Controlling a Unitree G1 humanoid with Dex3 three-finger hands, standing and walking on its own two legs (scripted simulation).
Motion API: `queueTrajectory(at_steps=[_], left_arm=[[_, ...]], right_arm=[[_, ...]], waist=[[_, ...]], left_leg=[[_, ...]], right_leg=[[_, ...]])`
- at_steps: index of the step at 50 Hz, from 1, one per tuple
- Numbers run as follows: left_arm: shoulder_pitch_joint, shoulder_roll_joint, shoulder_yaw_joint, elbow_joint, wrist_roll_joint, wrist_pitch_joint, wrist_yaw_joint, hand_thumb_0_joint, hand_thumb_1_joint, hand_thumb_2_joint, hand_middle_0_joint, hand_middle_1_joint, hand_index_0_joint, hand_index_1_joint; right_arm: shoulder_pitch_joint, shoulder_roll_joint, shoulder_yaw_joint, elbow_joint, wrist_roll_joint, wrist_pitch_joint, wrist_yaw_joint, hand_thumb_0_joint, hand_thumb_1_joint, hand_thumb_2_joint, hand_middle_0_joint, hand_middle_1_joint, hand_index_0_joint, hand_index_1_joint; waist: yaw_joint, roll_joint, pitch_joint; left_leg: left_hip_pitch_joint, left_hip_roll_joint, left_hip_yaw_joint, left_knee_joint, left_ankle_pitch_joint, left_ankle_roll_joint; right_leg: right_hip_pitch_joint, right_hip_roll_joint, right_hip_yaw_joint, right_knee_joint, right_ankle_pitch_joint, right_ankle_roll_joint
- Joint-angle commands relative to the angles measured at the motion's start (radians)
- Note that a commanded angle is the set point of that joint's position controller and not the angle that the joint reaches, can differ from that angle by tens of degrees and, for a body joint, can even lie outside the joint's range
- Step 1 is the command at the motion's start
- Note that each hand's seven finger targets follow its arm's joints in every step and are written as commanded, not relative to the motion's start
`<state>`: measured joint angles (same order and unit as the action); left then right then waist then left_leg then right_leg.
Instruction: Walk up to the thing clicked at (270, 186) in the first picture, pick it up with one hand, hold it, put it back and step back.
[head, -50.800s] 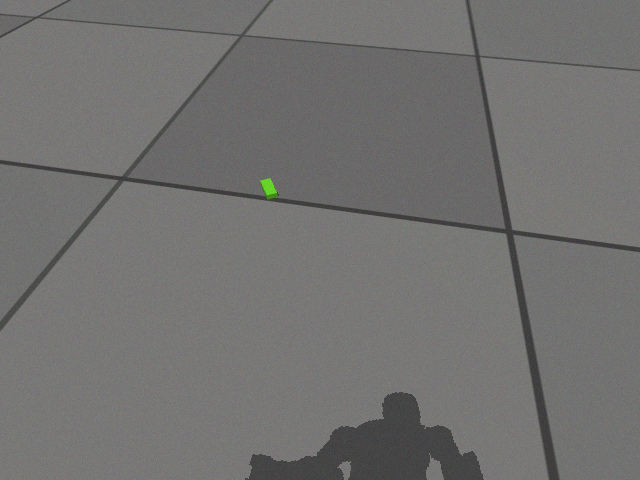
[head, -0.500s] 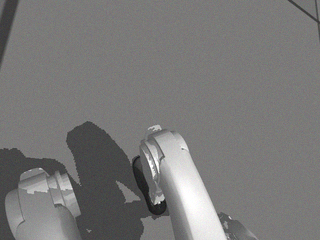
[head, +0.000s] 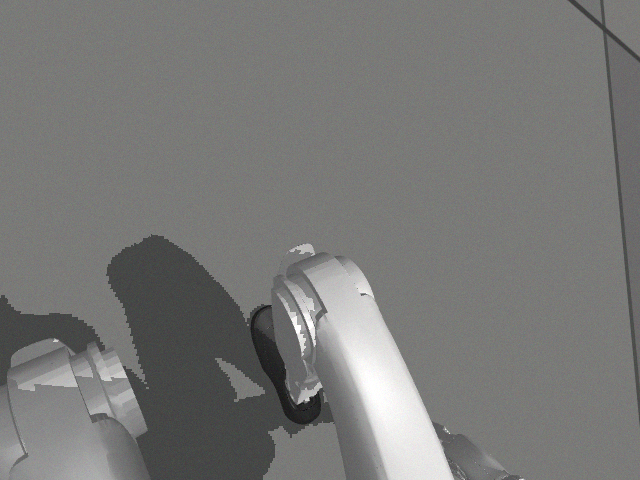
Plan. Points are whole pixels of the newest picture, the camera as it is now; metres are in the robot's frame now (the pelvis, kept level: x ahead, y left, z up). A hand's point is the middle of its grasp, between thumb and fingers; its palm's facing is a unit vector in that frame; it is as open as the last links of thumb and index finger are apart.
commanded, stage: rest palm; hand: left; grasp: from above
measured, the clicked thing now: out of the picture +0.47 +0.34 -0.30
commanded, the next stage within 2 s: close in 0.40 s
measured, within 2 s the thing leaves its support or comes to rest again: neither
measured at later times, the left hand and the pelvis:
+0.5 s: hand out of the picture +0.45 +0.33 -0.26, palm faces -0.44 -0.16 -0.88, open 13.9 cm; pelvis -0.01 +0.00 +0.00, yaw -1 degrees
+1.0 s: hand out of the picture +0.46 +0.33 -0.26, palm faces -0.44 -0.17 -0.88, open 12.0 cm; pelvis -0.01 +0.00 +0.00, yaw -2 degrees
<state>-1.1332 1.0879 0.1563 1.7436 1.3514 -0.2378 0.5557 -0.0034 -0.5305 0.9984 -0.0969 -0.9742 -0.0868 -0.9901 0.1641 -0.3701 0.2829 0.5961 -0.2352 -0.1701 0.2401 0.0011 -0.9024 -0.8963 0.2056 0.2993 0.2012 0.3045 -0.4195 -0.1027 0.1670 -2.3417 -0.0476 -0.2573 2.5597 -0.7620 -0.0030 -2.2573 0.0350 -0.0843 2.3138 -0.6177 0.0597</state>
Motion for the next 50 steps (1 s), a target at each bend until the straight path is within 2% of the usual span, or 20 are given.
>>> queueTrajectory(at_steps=[1,6,8,10,16,19,20,21,22,25,28,29,30,32,35,38,41,42,44,50], left_arm=[[-0.255,0.211,-0.007,-0.116,-0.018,-0.001,0.049,0.000,-0.534,0.994,-0.080,-0.977,-0.067,-0.990],[-0.259,0.207,-0.021,-0.093,-0.008,0.000,0.058,0.000,-0.505,0.968,-0.096,-0.974,-0.087,-0.982],[-0.256,0.201,-0.037,-0.092,-0.021,-0.002,0.060,0.000,-0.522,0.983,-0.089,-0.976,-0.076,-0.988],[-0.278,0.229,-0.021,-0.110,-0.018,-0.004,0.067,0.000,-0.517,0.976,-0.084,-0.996,-0.076,-1.003],[-0.249,0.211,-0.057,-0.050,-0.023,-0.003,0.080,0.000,-0.499,0.962,-0.102,-0.975,-0.093,-0.984],[-0.265,0.261,-0.021,-0.079,-0.023,-0.002,0.095,0.000,-0.506,0.966,-0.097,-0.977,-0.087,-0.986],[-0.242,0.225,-0.048,-0.042,-0.023,0.003,0.095,0.000,-0.477,0.939,-0.122,-0.957,-0.113,-0.965],[-0.247,0.241,-0.032,-0.041,-0.032,0.001,0.102,0.000,-0.468,0.936,-0.131,-0.942,-0.120,-0.952],[-0.241,0.222,-0.054,-0.032,-0.033,0.002,0.103,0.000,-0.454,0.935,-0.146,-0.933,-0.134,-0.945],[-0.248,0.251,-0.038,-0.072,-0.036,0.004,0.104,0.000,-0.465,0.934,-0.133,-0.941,-0.122,-0.951],[-0.237,0.248,-0.042,-0.052,-0.041,0.011,0.106,0.000,-0.318,0.822,-0.207,-0.914,-0.219,-0.901],[-0.233,0.273,-0.029,-0.058,-0.044,0.012,0.113,0.000,-0.312,0.819,-0.215,-0.910,-0.227,-0.898],[-0.234,0.250,-0.045,-0.052,-0.047,0.013,0.110,0.000,-0.296,0.806,-0.221,-0.904,-0.235,-0.889],[-0.241,0.259,-0.036,-0.051,-0.048,0.019,0.109,0.000,-0.275,0.783,-0.231,-0.900,-0.249,-0.881],[-0.238,0.269,-0.024,-0.071,-0.055,0.019,0.107,0.000,-0.246,0.760,-0.252,-0.874,-0.271,-0.855],[-0.241,0.255,-0.040,-0.055,-0.055,0.024,0.101,0.000,-0.215,0.730,-0.275,-0.866,-0.297,-0.843],[-0.231,0.249,-0.050,-0.067,-0.068,0.021,0.087,0.000,-0.181,0.703,-0.301,-0.840,-0.324,-0.816],[-0.242,0.270,-0.031,-0.081,-0.066,0.018,0.089,0.000,-0.162,0.689,-0.318,-0.823,-0.340,-0.800],[-0.234,0.266,-0.032,-0.078,-0.057,0.014,0.085,0.000,-0.130,0.660,-0.334,-0.808,-0.361,-0.780],[-0.223,0.264,-0.050,-0.040,-0.059,-0.002,0.087,0.000,-0.074,0.617,-0.368,-0.792,-0.401,-0.758]], right_arm=[[0.214,-0.324,-0.090,0.034,-0.002,0.001,-0.001,0.000,-0.895,-0.902,0.200,0.300,0.200,0.300],[0.202,-0.345,-0.092,0.027,-0.006,-0.008,0.003,0.000,-0.894,-0.903,0.200,0.300,0.200,0.300],[0.191,-0.338,-0.087,0.026,0.000,-0.014,0.003,0.000,-0.897,-0.903,0.200,0.300,0.200,0.300],[0.190,-0.343,-0.078,0.032,-0.003,-0.016,0.005,0.000,-0.896,-0.903,0.200,0.301,0.200,0.300],[0.167,-0.340,-0.061,0.017,-0.004,-0.028,0.004,0.000,-0.898,-0.904,0.200,0.300,0.200,0.300],[0.181,-0.350,-0.058,0.033,-0.004,-0.033,0.003,0.000,-0.897,-0.904,0.199,0.300,0.200,0.300],[0.176,-0.353,-0.060,0.021,-0.008,-0.036,0.004,0.000,-0.898,-0.904,0.199,0.300,0.200,0.300],[0.172,-0.338,-0.048,0.027,-0.005,-0.036,0.004,0.000,-0.896,-0.904,0.199,0.300,0.200,0.300],[0.164,-0.343,-0.045,0.017,-0.007,-0.039,0.002,0.000,-0.897,-0.904,0.199,0.300,0.200,0.300],[0.172,-0.355,-0.046,0.026,-0.009,-0.047,0.005,0.000,-0.897,-0.904,0.199,0.300,0.200,0.300],[0.165,-0.349,-0.035,0.023,-0.010,-0.053,0.008,0.000,-0.889,-0.899,0.200,0.300,0.200,0.300],[0.168,-0.348,-0.033,0.031,-0.007,-0.049,0.006,0.000,-0.889,-0.900,0.200,0.300,0.200,0.300],[0.155,-0.355,-0.038,0.021,-0.007,-0.055,0.005,0.000,-0.889,-0.899,0.200,0.300,0.200,0.300],[0.171,-0.367,-0.049,0.032,-0.006,-0.056,0.003,0.000,-0.888,-0.899,0.200,0.300,0.200,0.300],[0.174,-0.351,-0.030,0.045,-0.007,-0.054,0.013,0.000,-0.888,-0.899,0.200,0.300,0.200,0.300],[0.177,-0.367,-0.047,0.040,-0.006,-0.054,0.008,0.000,-0.890,-0.900,0.200,0.300,0.200,0.300],[0.165,-0.358,-0.033,0.038,-0.006,-0.057,0.013,0.000,-0.890,-0.899,0.200,0.300,0.200,0.300],[0.169,-0.356,-0.031,0.041,-0.003,-0.053,0.011,0.000,-0.889,-0.900,0.200,0.300,0.200,0.300],[0.180,-0.360,-0.030,0.043,-0.009,-0.049,0.016,0.000,-0.889,-0.899,0.200,0.300,0.200,0.300],[0.165,-0.363,-0.027,0.036,-0.009,-0.036,0.006,0.000,-0.888,-0.899,0.200,0.300,0.200,0.300]], waist=[[-0.069,0.545,-0.621],[-0.078,0.565,-0.601],[-0.076,0.551,-0.588],[-0.073,0.570,-0.609],[-0.084,0.520,-0.564],[-0.077,0.559,-0.604],[-0.087,0.542,-0.583],[-0.084,0.530,-0.582],[-0.092,0.511,-0.559],[-0.087,0.558,-0.586],[-0.088,0.540,-0.568],[-0.085,0.537,-0.579],[-0.088,0.527,-0.565],[-0.093,0.556,-0.568],[-0.092,0.574,-0.582],[-0.099,0.563,-0.566],[-0.096,0.553,-0.566],[-0.096,0.559,-0.576],[-0.093,0.578,-0.572],[-0.100,0.561,-0.551]], left_leg=[[0.544,0.054,0.086,-0.299,0.348,-0.004],[0.569,0.061,0.067,-0.313,0.332,-0.014],[0.545,0.060,0.073,-0.313,0.313,-0.007],[0.558,0.062,0.065,-0.315,0.330,-0.012],[0.509,0.059,0.076,-0.310,0.278,-0.001],[0.536,0.067,0.064,-0.314,0.316,-0.008],[0.533,0.064,0.070,-0.310,0.301,-0.004],[0.518,0.068,0.061,-0.320,0.297,-0.006],[0.501,0.063,0.072,-0.308,0.272,0.000],[0.547,0.072,0.062,-0.312,0.314,-0.008],[0.537,0.073,0.061,-0.312,0.297,-0.008],[0.517,0.072,0.066,-0.315,0.299,-0.004],[0.513,0.069,0.070,-0.305,0.277,-0.002],[0.537,0.074,0.062,-0.316,0.288,-0.008],[0.553,0.082,0.045,-0.321,0.333,-0.016],[0.538,0.077,0.057,-0.319,0.311,-0.011],[0.538,0.077,0.057,-0.307,0.316,-0.009],[0.542,0.080,0.050,-0.312,0.332,-0.012],[0.563,0.083,0.041,-0.313,0.359,-0.020],[0.546,0.080,0.043,-0.328,0.316,-0.015]], right_leg=[[0.343,0.021,-0.177,-0.129,0.263,-0.071],[0.294,0.015,-0.186,-0.121,0.240,-0.070],[0.317,0.018,-0.181,-0.127,0.243,-0.067],[0.318,0.014,-0.184,-0.123,0.248,-0.068],[0.347,0.021,-0.178,-0.139,0.234,-0.064],[0.351,0.017,-0.182,-0.132,0.257,-0.065],[0.354,0.019,-0.181,-0.136,0.253,-0.064],[0.359,0.020,-0.187,-0.139,0.249,-0.064],[0.366,0.022,-0.183,-0.144,0.240,-0.063],[0.353,0.015,-0.183,-0.137,0.260,-0.061],[0.368,0.014,-0.184,-0.139,0.252,-0.060],[0.391,0.023,-0.183,-0.154,0.260,-0.061],[0.375,0.017,-0.179,-0.142,0.246,-0.060],[0.364,0.019,-0.184,-0.147,0.248,-0.063],[0.363,0.013,-0.190,-0.143,0.269,-0.060],[0.374,0.018,-0.187,-0.147,0.267,-0.064],[0.378,0.017,-0.187,-0.153,0.270,-0.060],[0.373,0.013,-0.190,-0.154,0.272,-0.062],[0.359,0.007,-0.194,-0.143,0.279,-0.063],[0.376,0.017,-0.196,-0.154,0.259,-0.065]])
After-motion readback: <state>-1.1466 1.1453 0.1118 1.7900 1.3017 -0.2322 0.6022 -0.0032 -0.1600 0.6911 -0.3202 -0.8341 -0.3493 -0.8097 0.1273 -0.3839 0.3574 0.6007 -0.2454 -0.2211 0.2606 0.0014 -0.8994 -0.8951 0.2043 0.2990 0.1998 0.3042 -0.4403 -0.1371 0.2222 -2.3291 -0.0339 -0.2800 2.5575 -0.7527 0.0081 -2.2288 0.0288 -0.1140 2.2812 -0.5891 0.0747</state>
